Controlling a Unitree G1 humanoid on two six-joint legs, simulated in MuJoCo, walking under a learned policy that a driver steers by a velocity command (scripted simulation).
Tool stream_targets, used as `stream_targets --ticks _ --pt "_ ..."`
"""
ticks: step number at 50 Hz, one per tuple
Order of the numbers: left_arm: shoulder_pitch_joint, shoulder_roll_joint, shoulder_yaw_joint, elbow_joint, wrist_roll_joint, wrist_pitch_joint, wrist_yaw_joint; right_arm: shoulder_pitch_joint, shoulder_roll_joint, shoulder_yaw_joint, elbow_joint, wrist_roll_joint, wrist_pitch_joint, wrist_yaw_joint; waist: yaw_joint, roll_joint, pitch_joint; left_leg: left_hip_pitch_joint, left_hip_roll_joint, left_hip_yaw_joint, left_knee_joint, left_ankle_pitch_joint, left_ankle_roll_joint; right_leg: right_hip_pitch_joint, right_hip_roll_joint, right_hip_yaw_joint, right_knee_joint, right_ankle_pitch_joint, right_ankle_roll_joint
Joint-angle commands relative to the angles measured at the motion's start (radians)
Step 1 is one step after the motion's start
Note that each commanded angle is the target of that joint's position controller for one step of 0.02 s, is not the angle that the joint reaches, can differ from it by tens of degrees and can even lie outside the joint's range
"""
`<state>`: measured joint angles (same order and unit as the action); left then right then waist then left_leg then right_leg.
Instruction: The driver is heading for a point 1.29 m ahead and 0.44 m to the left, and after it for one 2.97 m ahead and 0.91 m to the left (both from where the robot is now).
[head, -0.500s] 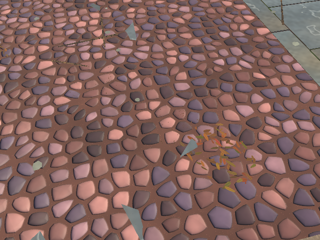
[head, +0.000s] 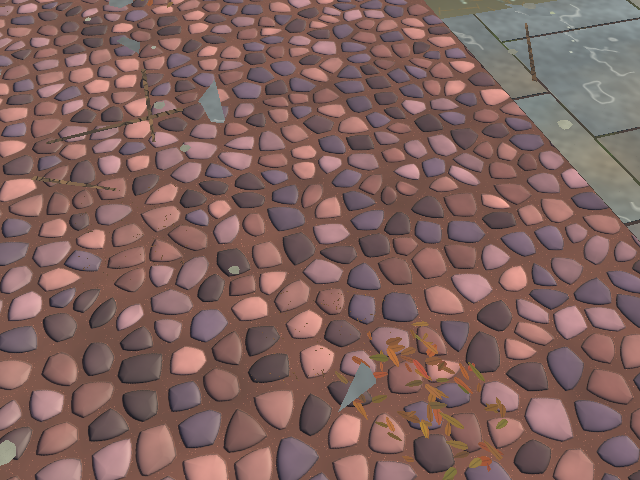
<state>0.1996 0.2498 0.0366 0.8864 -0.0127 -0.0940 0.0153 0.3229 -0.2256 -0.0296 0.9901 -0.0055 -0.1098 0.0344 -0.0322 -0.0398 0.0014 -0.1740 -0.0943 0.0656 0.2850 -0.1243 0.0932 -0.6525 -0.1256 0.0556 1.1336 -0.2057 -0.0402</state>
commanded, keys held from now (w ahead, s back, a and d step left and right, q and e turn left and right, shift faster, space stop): w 0.14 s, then w+q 0.54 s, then q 0.32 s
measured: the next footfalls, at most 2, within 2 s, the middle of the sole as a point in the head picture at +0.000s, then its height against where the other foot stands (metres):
right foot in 0.30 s outside the picture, level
left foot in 0.84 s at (260, 463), level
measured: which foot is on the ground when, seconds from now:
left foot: down 0.00-0.30, up 0.32-0.82, down 0.84-1.00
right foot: up 0.00-0.28, down 0.30-0.84, up 0.86-1.00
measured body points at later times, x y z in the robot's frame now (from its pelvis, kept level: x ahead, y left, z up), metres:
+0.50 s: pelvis +0.27 -0.07 +0.00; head +0.29 -0.08 +0.45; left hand +0.30 +0.20 -0.12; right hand +0.38 -0.34 -0.14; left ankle +0.25 +0.08 -0.65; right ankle +0.29 -0.17 -0.74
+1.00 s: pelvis +0.47 +0.03 -0.01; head +0.51 +0.07 +0.43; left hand +0.48 +0.34 -0.14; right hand +0.72 -0.16 -0.11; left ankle +0.52 +0.12 -0.74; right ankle +0.49 -0.15 -0.65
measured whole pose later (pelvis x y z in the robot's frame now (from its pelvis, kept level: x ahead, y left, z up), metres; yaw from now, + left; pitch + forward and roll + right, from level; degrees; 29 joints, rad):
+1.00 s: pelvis +0.47 +0.03 -0.01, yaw +26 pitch +3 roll -1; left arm 0.12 0.30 0.07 0.80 0.00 -0.06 0.04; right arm 0.15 -0.28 -0.08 0.72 0.00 -0.03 0.03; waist 0.00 -0.02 0.08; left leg -0.43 -0.10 -0.01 0.49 -0.10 0.11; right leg -0.55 -0.06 0.05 1.24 -0.44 0.05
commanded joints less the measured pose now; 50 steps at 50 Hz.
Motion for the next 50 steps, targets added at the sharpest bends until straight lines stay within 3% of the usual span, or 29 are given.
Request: stream_targets --ticks 1,5,9,12,13,14,15,16,17,18,20,21,23,25,29,34,36,39,40,41,42,43,44,45,46,47,48,50 --pt "0.034 0.043 0.012 -0.042 0.012 0.005 0.007 -0.040 -0.134 -0.022 -0.056 0.002 -0.017 -0.020 0.047 0.074 0.053 -0.098 0.283 -0.214 -0.204 0.066 0.172 -0.026 -0.043 0.003 -0.146 0.156 0.027" --pt "-0.126 0.029 0.006 -0.083 0.003 -0.006 -0.005 0.039 -0.161 -0.027 -0.039 0.018 -0.004 -0.034 -0.011 0.078 0.054 -0.015 0.266 -0.163 -0.186 0.081 0.126 0.006 0.003 -0.035 -0.428 0.305 0.036" --pt "-0.245 0.038 0.003 -0.126 -0.008 -0.014 -0.027 0.113 -0.162 -0.028 -0.011 0.028 0.013 -0.035 -0.051 0.085 0.082 0.090 0.305 -0.193 -0.129 0.049 0.119 0.019 0.032 -0.039 -0.561 0.254 0.033" --pt "-0.212 0.076 0.016 -0.134 -0.009 -0.033 -0.041 0.104 -0.183 -0.038 -0.012 0.030 0.030 -0.042 -0.008 0.109 0.066 0.139 0.338 -0.249 -0.045 0.070 0.099 0.117 0.060 -0.034 -0.643 0.146 0.009" --pt "-0.144 0.097 0.028 -0.118 -0.008 -0.038 -0.040 0.083 -0.188 -0.040 -0.019 0.029 0.035 -0.043 0.036 0.117 0.034 0.130 0.324 -0.247 0.024 0.156 0.085 0.219 0.082 -0.052 -0.668 0.117 -0.003" --pt "0.007 0.144 0.053 -0.074 -0.006 -0.043 -0.034 0.068 -0.165 -0.031 -0.029 0.022 0.036 -0.042 0.104 0.102 -0.057 0.084 0.265 -0.210 0.191 0.267 0.058 0.425 0.090 -0.056 -0.678 0.109 -0.030" --pt "0.208 0.230 0.078 -0.040 0.009 -0.045 -0.024 0.048 -0.112 -0.010 -0.065 0.004 0.033 -0.039 0.181 0.009 -0.223 -0.096 0.186 -0.143 0.511 0.119 0.017 0.728 -0.088 0.119 -0.658 0.111 -0.098" --pt "0.289 0.309 0.097 -0.013 0.019 -0.034 -0.027 0.176 0.025 0.025 -0.075 0.020 0.012 -0.034 0.129 -0.288 -0.355 -0.484 0.031 -0.076 0.850 -0.373 -0.044 1.061 -0.317 0.542 -0.758 -0.030 -0.238" --pt "0.276 0.194 0.069 -0.024 0.023 -0.035 -0.028 0.152 -0.092 -0.001 -0.058 0.047 -0.003 -0.035 0.149 -0.197 -0.340 -0.576 0.075 -0.214 1.006 -0.427 -0.038 1.018 -0.306 0.630 -0.823 -0.119 -0.228" --pt "0.185 0.138 0.051 -0.045 0.018 -0.039 -0.026 0.066 -0.156 -0.022 -0.084 0.061 -0.006 -0.037 0.134 -0.127 -0.208 -0.622 0.121 -0.214 1.035 -0.334 -0.025 0.891 -0.281 0.464 -0.830 -0.067 -0.178" --pt "0.043 0.068 0.029 -0.058 0.013 -0.037 -0.033 -0.013 -0.137 -0.035 -0.095 0.040 0.012 -0.050 0.080 -0.017 -0.068 -0.548 0.190 -0.191 0.954 -0.184 -0.029 0.649 -0.177 0.222 -0.900 0.078 -0.115" --pt "0.023 0.072 0.029 -0.051 0.021 -0.038 -0.031 0.022 -0.108 -0.037 -0.100 0.041 0.025 -0.047 0.042 -0.082 -0.055 -0.495 0.216 -0.192 0.922 -0.139 -0.036 0.590 -0.170 0.155 -0.931 0.110 -0.118" --pt "0.029 0.063 0.032 -0.032 0.022 -0.043 -0.029 0.032 -0.073 -0.038 -0.104 0.042 0.048 -0.040 0.025 -0.069 -0.019 -0.468 0.224 -0.174 0.904 -0.105 -0.043 0.532 -0.142 0.053 -0.967 0.200 -0.123" --pt "0.041 0.087 0.041 -0.017 0.026 -0.044 -0.021 -0.008 -0.066 -0.042 -0.129 0.040 0.063 -0.039 0.019 -0.031 0.007 -0.520 0.227 -0.178 0.873 -0.058 -0.048 0.526 -0.146 -0.012 -0.981 0.282 -0.132" --pt "0.068 0.117 0.052 0.000 0.030 -0.033 -0.002 -0.112 -0.058 -0.045 -0.183 0.031 0.066 -0.027 0.036 -0.014 0.039 -0.577 0.221 -0.173 0.681 0.091 -0.061 0.557 -0.145 -0.114 -1.004 0.295 -0.129" --pt "0.126 0.149 0.063 0.018 0.016 -0.015 0.012 -0.288 -0.044 -0.034 -0.257 0.025 0.061 0.005 0.093 0.002 0.093 -0.579 0.211 -0.078 0.468 0.166 -0.041 0.642 -0.163 -0.211 -0.997 0.288 -0.112" --pt "0.117 0.160 0.066 0.018 0.009 0.003 0.016 -0.327 -0.046 -0.035 -0.287 0.021 0.060 0.019 0.090 -0.005 0.112 -0.553 0.190 -0.032 0.403 0.123 -0.029 0.674 -0.164 -0.255 -0.929 0.452 -0.093" --pt "0.082 0.204 0.077 0.000 -0.009 0.027 0.028 -0.248 -0.092 -0.060 -0.303 0.017 0.062 0.030 0.028 -0.065 0.020 -0.363 0.095 0.052 0.374 0.006 0.009 0.697 -0.157 -0.285 -0.723 0.869 -0.053" --pt "0.058 0.215 0.080 -0.010 -0.015 0.034 0.031 -0.140 -0.129 -0.079 -0.281 0.021 0.061 0.029 -0.030 -0.067 -0.039 -0.236 0.054 0.065 0.329 0.008 0.033 0.685 -0.139 -0.290 -0.578 0.929 -0.036" --pt "0.041 0.211 0.078 -0.023 -0.020 0.036 0.030 -0.004 -0.188 -0.110 -0.245 0.019 0.060 0.017 -0.101 -0.031 -0.110 -0.034 0.020 0.050 0.219 0.131 0.067 0.613 -0.088 -0.301 -0.368 0.818 0.007" --pt "0.076 0.144 0.057 -0.051 0.019 0.026 0.024 0.053 -0.285 -0.134 -0.234 0.013 0.066 -0.012 -0.090 0.146 -0.184 0.242 0.189 -0.184 0.240 0.511 0.126 0.337 -0.013 -0.290 -0.044 0.203 0.071" --pt "0.199 0.058 0.027 -0.082 0.039 0.000 0.008 -0.023 -0.366 -0.133 -0.294 -0.017 0.065 -0.018 0.034 0.313 -0.356 0.506 0.470 -0.692 0.235 0.851 0.362 0.024 0.175 -0.142 0.323 -0.508 0.126" --pt "0.146 0.139 0.041 -0.081 0.009 -0.018 -0.004 0.010 -0.305 -0.118 -0.312 -0.015 0.068 -0.007 -0.047 0.153 -0.488 0.483 0.475 -0.707 0.156 0.742 0.372 0.011 0.141 0.051 0.377 -0.476 0.107" --pt "0.051 0.144 0.044 -0.116 -0.019 -0.017 -0.002 -0.050 -0.252 -0.105 -0.321 -0.005 0.064 -0.004 -0.035 0.108 -0.357 0.377 0.423 -0.573 0.137 0.614 0.317 -0.044 0.106 0.039 0.340 -0.383 0.085" --pt "0.028 0.135 0.044 -0.111 -0.005 -0.007 0.012 -0.117 -0.209 -0.095 -0.324 0.020 0.062 -0.005 0.002 0.028 -0.217 0.213 0.357 -0.465 0.112 0.514 0.252 -0.054 0.064 0.024 0.245 -0.300 0.085" --pt "0.024 0.149 0.052 -0.107 0.013 0.011 0.027 -0.161 -0.172 -0.084 -0.335 0.027 0.064 -0.011 0.030 0.035 -0.166 0.089 0.320 -0.416 0.086 0.458 0.219 -0.012 0.037 0.025 0.178 -0.251 0.086" --pt "0.037 0.159 0.059 -0.111 0.019 0.030 0.031 -0.182 -0.168 -0.081 -0.343 0.016 0.069 -0.013 0.058 0.052 -0.143 -0.015 0.296 -0.393 0.061 0.431 0.207 0.056 0.030 0.029 0.139 -0.224 0.083" --pt "0.052 0.132 0.057 -0.125 0.027 0.052 0.036 -0.183 -0.190 -0.088 -0.350 -0.001 0.068 -0.018 0.077 0.082 -0.144 -0.099 0.267 -0.364 0.047 0.480 0.207 0.108 0.051 0.016 0.080 -0.187 0.092"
